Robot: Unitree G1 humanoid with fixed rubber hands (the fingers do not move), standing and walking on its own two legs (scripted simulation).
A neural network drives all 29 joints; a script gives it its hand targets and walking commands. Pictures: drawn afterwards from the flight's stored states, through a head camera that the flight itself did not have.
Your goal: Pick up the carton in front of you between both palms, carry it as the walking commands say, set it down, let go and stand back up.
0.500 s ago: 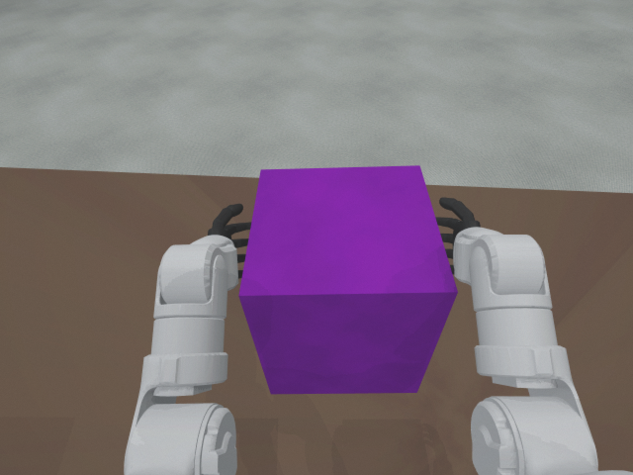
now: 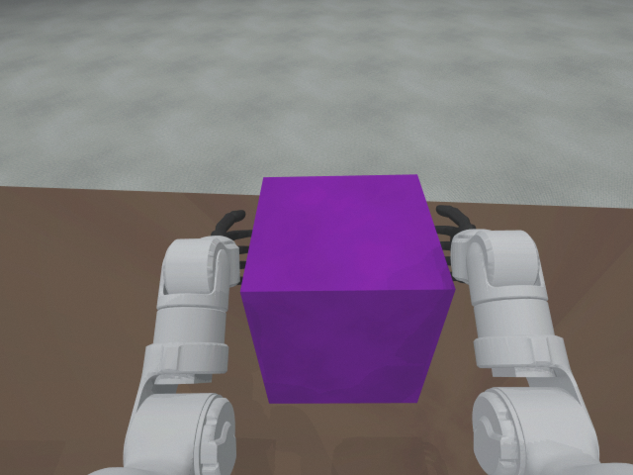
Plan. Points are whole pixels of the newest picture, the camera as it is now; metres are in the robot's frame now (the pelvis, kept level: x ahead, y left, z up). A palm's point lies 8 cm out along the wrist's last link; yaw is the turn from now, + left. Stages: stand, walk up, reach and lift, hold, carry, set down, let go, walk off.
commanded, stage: carry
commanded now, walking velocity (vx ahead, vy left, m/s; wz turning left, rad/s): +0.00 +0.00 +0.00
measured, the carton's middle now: (341, 291) +0.34 +0.00 +0.05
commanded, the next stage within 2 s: none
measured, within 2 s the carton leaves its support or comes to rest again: neither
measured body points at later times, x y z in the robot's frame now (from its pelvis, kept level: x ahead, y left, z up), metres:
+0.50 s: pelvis -0.01 -0.01 +0.00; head -0.02 -0.01 +0.45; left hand +0.35 +0.15 +0.12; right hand +0.35 -0.16 +0.12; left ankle +0.07 +0.10 -0.73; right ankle -0.02 -0.09 -0.72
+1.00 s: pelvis +0.00 -0.01 +0.00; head -0.02 -0.01 +0.45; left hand +0.35 +0.14 +0.12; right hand +0.35 -0.16 +0.12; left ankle +0.07 +0.10 -0.73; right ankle -0.02 -0.09 -0.72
